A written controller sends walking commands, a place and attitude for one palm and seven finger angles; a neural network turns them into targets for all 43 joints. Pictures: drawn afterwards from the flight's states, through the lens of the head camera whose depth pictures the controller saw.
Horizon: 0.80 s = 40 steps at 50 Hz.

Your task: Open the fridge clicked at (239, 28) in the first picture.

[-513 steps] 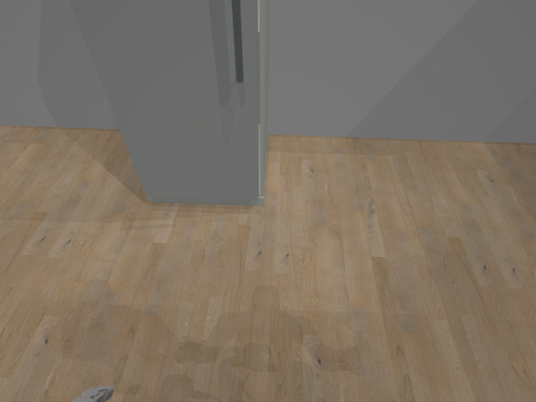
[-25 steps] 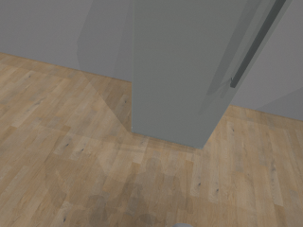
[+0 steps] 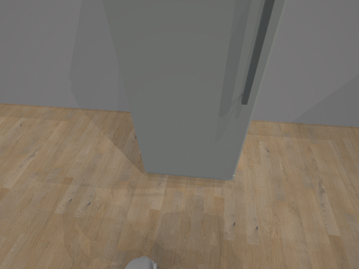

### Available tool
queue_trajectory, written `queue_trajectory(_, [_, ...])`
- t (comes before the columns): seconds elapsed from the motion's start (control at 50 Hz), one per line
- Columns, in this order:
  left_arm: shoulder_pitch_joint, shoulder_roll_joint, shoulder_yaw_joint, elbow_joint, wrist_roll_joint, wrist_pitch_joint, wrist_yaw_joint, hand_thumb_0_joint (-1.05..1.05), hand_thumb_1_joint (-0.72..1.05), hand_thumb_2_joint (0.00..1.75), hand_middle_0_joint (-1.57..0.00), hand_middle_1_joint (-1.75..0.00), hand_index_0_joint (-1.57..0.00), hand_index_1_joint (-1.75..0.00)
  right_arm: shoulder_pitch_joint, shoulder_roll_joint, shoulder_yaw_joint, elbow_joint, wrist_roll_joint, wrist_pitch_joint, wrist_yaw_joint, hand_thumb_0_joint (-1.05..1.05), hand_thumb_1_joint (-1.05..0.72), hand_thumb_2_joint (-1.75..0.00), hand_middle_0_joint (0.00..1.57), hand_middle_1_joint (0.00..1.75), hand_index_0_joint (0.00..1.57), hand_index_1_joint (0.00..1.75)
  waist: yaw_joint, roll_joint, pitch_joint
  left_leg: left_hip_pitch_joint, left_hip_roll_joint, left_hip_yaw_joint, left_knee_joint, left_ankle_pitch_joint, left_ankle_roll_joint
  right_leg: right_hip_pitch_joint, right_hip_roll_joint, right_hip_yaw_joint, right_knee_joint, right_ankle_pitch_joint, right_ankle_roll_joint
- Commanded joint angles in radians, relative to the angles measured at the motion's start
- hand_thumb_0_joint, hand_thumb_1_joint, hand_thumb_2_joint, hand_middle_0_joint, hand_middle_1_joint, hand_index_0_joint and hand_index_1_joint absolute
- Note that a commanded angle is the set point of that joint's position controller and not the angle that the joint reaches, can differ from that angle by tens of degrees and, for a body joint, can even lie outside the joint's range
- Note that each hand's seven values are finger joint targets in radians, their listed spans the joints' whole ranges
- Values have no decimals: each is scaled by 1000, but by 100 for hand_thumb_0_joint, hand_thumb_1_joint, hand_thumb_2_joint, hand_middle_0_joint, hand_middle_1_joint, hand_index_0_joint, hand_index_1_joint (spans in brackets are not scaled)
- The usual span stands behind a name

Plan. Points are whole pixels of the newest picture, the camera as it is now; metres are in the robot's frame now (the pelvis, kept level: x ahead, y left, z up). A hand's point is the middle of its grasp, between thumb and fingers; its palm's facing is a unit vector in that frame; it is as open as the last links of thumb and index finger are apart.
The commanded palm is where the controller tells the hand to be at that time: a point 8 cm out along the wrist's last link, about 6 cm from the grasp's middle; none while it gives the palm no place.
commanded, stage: take the last steps up to it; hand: right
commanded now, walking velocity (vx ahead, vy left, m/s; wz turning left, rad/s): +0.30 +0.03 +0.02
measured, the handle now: (259, 34) +0.72 -0.21 +0.20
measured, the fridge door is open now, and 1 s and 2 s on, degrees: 0 0 0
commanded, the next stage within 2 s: come to a stop and stand still in 0.56 s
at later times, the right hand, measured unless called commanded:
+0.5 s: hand (240, 262) +0.19 -0.14 -0.18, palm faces +0.06 +0.98 -0.20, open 7.2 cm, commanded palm none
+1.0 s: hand (241, 231) +0.27 -0.16 -0.18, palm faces +0.04 +0.98 -0.20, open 7.4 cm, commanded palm none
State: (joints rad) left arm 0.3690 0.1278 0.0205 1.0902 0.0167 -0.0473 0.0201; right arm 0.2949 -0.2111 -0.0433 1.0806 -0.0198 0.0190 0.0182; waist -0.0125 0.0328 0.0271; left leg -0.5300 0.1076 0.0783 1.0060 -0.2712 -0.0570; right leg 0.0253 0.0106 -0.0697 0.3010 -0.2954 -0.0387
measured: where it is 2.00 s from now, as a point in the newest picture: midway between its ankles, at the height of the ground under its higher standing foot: outside the picture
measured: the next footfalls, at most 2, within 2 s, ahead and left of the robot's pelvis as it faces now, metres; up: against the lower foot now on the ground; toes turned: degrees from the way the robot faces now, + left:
left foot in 0.20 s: +0.21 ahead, +0.15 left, +0.00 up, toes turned +9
right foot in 0.62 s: +0.30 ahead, -0.09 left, +0.00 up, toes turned -10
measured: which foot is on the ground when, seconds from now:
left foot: up 0.00-0.18, down 0.20-0.64, up 0.66-1.00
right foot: down 0.00-0.20, up 0.22-0.60, down 0.62-1.00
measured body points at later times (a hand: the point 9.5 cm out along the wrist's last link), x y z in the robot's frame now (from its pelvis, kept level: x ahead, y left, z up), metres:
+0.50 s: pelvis +0.15 +0.05 +0.00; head +0.15 +0.04 +0.45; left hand +0.19 +0.28 -0.16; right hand +0.19 -0.19 -0.16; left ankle +0.17 +0.14 -0.74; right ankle +0.21 -0.09 -0.70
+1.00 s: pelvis +0.24 +0.03 -0.01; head +0.26 +0.02 +0.44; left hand +0.27 +0.25 -0.16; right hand +0.27 -0.21 -0.17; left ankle +0.26 +0.15 -0.73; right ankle +0.26 -0.08 -0.74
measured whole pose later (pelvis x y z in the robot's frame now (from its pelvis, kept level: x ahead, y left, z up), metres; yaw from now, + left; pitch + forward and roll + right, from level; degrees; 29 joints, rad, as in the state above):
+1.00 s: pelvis +0.24 +0.03 -0.01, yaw +0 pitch -2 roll +0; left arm 0.20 0.14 0.05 1.09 0.02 0.01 0.03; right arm 0.21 -0.18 -0.03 1.07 -0.01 0.03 -0.03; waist 0.00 0.02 0.08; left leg -0.31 0.07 0.08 0.69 -0.36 -0.04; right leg -0.20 -0.05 -0.16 0.47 -0.23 -0.03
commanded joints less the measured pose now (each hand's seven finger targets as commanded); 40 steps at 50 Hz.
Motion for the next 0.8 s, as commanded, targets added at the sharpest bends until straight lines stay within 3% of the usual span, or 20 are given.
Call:
queue_trajectory(0.0, [101,165,38,0,3,-19,18,0,90,90,-20,-30,-20,-30,-170,-15,-7,-115,2,-28,4,0,-90,-90,20,30,20,30,52,-146,142,-127,19,4,-147,21,7,-14,-289,143,-106,381,-135])
queue_trajectory(0.1, [107,169,42,26,13,-15,18,0,90,90,-20,-30,-20,-30,-202,-7,-13,-128,3,-45,7,0,-90,-90,20,30,20,30,47,-170,134,66,-35,49,-345,12,51,-67,-286,128,-25,484,-114])
queue_trajectory(0.14, [94,176,42,33,7,-14,16,0,90,90,-20,-30,-20,-30,-20,-38,-25,-74,0,-61,3,0,-90,-90,20,30,20,30,-43,-98,31,335,-88,83,-472,79,72,-105,-238,79,191,622,-74])
queue_trajectory(0.16, [85,167,43,27,-3,-20,9,0,90,90,-20,-30,-20,-30,127,-88,-39,-26,-4,-74,-5,0,-90,-90,20,30,20,30,-107,-42,-56,561,-36,13,-502,128,100,-221,-189,41,383,560,-38])
queue_trajectory(0.18, [112,108,37,6,-15,-27,-1,0,90,90,-20,-30,-20,-30,273,-192,-67,9,-12,-88,-20,0,-90,-90,20,30,20,30,-145,175,-190,786,231,-330,-573,194,196,-447,-62,-34,697,158,8])
queue_trajectory(0.2, [104,106,36,-22,-19,-19,1,0,90,90,-20,-30,-20,-30,298,-250,-70,17,8,-83,-23,0,-90,-90,20,30,20,30,-119,201,-212,744,386,-568,-704,164,289,-550,-9,28,953,-293,10])
queue_trajectory(0.24, [-19,94,45,-44,-9,-1,-10,0,90,90,-20,-30,-20,-30,92,-172,-56,-40,10,-71,-33,0,-90,-90,20,30,20,30,-81,58,-5,444,338,-498,-812,-259,269,-627,-110,101,1049,-161,-2])
queue_trajectory(0.28, [6,65,42,-33,8,21,-18,0,90,90,-20,-30,-20,-30,-23,-75,-26,-68,2,-76,-39,0,-90,-90,20,30,20,30,-4,35,59,245,251,-285,-841,-192,203,-557,-144,86,964,-42,18])
queue_trajectory(0.34, [74,37,37,-15,14,42,-24,0,90,90,-20,-30,-20,-30,-41,-40,-16,-65,-4,-86,-40,0,-90,-90,20,30,20,30,47,81,40,157,177,-112,-845,-48,175,-458,-144,35,795,-7,51])
queue_trajectory(0.4, [20,36,34,-50,10,45,-32,0,90,90,-20,-30,-20,-30,-37,-66,-19,-67,-3,-87,-36,0,-90,-90,20,30,20,30,40,79,61,164,166,-84,-861,-41,192,-453,-142,0,632,32,68])
queue_trajectory(0.48, [-93,49,33,-90,7,20,-40,0,90,90,-20,-30,-20,-30,25,-93,-27,-33,-5,-89,-33,0,-90,-90,20,30,20,30,-2,74,55,267,186,-103,-809,21,206,-431,-127,-20,430,25,66])
queue_trajectory(0.52, [-99,54,33,-92,5,10,-38,0,90,90,-20,-30,-20,-30,38,-93,-27,-23,-5,-84,-34,0,-90,-90,20,30,20,30,5,50,44,270,183,-104,-760,39,197,-350,-109,-36,336,47,65])
queue_trajectory(0.56, [-52,74,32,-70,5,0,-32,0,90,90,-20,-30,-20,-30,33,-81,-23,-18,2,-72,-33,0,-90,-90,20,30,20,30,33,11,39,189,130,-57,-678,-4,156,-171,-83,-67,207,101,69])
queue_trajectory(0.58, [11,116,37,-48,6,-7,-26,0,90,90,-20,-30,-20,-30,36,-55,-17,-20,2,-64,-31,0,-90,-90,20,30,20,30,57,-72,15,143,74,-23,-559,-52,122,-73,-124,-1,143,113,56])
queue_trajectory(0.62, [119,250,64,-30,16,-2,-11,0,90,90,-20,-30,-20,-30,35,9,0,-58,3,-55,-27,0,-90,-90,20,30,20,30,89,-381,-21,-31,-79,82,-135,-337,50,1,-434,403,-72,34,-99])
queue_trajectory(0.64, [103,230,55,-27,15,1,0,0,90,90,-20,-30,-20,-30,-8,-14,-2,-60,-2,-49,-34,0,-90,-90,20,30,20,30,95,-321,1,-48,-45,1,-5,-334,56,-59,-448,418,-99,46,-130])
queue_trajectory(0.68, [-27,157,26,-54,10,-2,9,0,90,90,-20,-30,-20,-30,-12,8,0,-31,2,-51,-30,0,-90,-90,20,30,20,30,38,-153,52,17,6,-54,7,-216,46,-188,-385,280,-68,323,-129])
queue_trajectory(0.7, [-80,138,16,-59,7,-7,15,0,90,90,-20,-30,-20,-30,25,29,5,-8,5,-45,-33,0,-90,-90,20,30,20,30,7,-118,33,83,16,-62,-40,-170,31,-203,-351,190,-50,482,-110])
queue_trajectory(0.74, [-116,131,14,-61,0,-11,24,0,90,90,-20,-30,-20,-30,80,41,12,19,10,-28,-41,0,-90,-90,20,30,20,30,-10,-111,-31,176,8,-52,-143,-115,10,-174,-317,88,-3,733,-100])
queue_trajectory(0.78, [-123,151,23,-51,-6,3,27,0,90,90,-20,-30,-20,-30,82,22,11,21,9,-9,-49,0,-90,-90,20,30,20,30,-2,-136,-60,199,-3,-34,-200,-108,3,-139,-323,73,17,768,-106])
